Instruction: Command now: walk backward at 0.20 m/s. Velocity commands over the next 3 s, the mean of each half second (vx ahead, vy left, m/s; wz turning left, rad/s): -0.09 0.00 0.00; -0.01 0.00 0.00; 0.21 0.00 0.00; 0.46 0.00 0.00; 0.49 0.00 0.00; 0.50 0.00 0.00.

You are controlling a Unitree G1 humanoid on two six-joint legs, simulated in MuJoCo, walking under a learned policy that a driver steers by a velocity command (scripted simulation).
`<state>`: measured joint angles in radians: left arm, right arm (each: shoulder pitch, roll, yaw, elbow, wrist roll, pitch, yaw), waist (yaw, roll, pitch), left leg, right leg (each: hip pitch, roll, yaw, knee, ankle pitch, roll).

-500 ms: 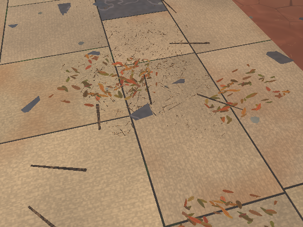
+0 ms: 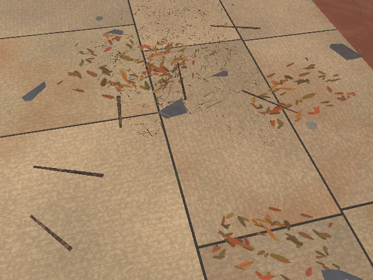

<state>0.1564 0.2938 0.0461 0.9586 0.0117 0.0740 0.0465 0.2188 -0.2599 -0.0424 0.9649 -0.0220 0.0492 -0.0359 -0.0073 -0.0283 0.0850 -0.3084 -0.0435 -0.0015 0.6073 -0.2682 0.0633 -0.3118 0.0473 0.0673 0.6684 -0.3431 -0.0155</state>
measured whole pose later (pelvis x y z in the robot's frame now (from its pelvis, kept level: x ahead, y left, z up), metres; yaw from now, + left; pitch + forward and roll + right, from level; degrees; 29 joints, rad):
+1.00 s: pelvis -0.12 +0.02 +0.02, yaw +0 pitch -2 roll +0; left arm 0.29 0.17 0.00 1.13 0.01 0.00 0.04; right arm 0.28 -0.16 0.00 1.14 -0.01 0.01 -0.04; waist -0.01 0.00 0.04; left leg -0.17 -0.02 -0.02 0.38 -0.19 0.02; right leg -0.10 0.02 0.03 0.38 -0.24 -0.02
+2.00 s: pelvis +0.21 +0.06 +0.02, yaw -1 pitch +0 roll +1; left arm 0.17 0.21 0.05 0.94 0.04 -0.05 -0.03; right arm 0.42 -0.18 -0.04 1.05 -0.01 -0.09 0.01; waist -0.02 -0.03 0.03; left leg -0.05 -0.09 0.08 0.26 -0.21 0.10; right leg -0.62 -0.09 -0.02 0.99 -0.16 -0.05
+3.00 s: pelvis +0.78 +0.07 +0.02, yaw -1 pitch -1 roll +0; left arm 0.26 0.22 0.06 0.98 0.03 -0.06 -0.02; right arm 0.30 -0.21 -0.06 1.00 -0.02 -0.09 0.00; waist 0.00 -0.03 0.05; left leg -0.18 -0.07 0.11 0.36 -0.17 0.11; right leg -0.48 -0.06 0.00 1.11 -0.27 -0.07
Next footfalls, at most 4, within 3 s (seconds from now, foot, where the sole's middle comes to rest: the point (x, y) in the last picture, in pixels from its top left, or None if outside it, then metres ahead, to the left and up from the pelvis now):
0.36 right None -0.10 -0.09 -0.76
0.60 left None -0.06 0.12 -0.76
1.72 left None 0.21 0.12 -0.76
2.24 right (197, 259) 0.53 -0.04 -0.76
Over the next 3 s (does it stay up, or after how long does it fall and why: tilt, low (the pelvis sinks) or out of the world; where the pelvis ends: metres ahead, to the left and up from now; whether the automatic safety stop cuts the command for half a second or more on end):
stays up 0.78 0.07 0.02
